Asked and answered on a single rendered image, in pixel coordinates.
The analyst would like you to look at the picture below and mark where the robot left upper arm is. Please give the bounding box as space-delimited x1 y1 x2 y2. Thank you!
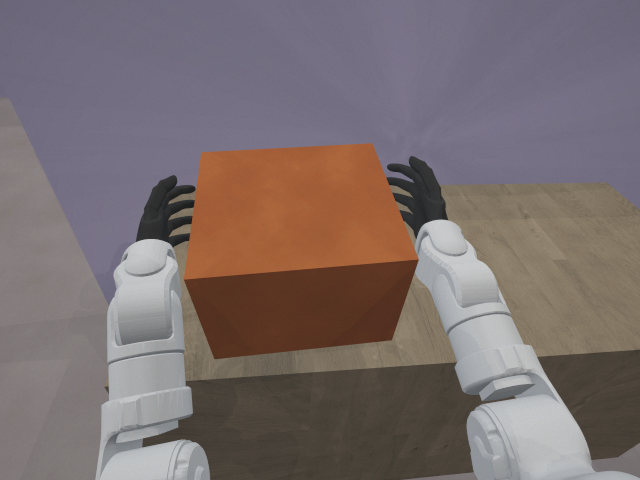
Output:
100 439 210 480

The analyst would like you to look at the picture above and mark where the pedestal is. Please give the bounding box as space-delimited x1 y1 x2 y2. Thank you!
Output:
104 183 640 480

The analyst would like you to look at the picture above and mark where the right robot forearm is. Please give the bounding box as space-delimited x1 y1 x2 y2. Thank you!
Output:
415 220 592 466

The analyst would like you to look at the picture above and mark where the carton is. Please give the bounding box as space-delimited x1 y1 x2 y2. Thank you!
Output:
184 143 419 359

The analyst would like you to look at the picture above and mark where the left robot hand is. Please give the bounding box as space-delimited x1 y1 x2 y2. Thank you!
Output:
136 175 196 247

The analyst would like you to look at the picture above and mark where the right robot hand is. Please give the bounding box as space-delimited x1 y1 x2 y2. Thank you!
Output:
386 156 448 239

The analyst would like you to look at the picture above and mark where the robot right upper arm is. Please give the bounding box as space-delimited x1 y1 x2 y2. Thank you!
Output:
467 394 640 480

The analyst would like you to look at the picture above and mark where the left robot forearm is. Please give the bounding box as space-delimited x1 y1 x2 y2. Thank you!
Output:
95 239 193 480

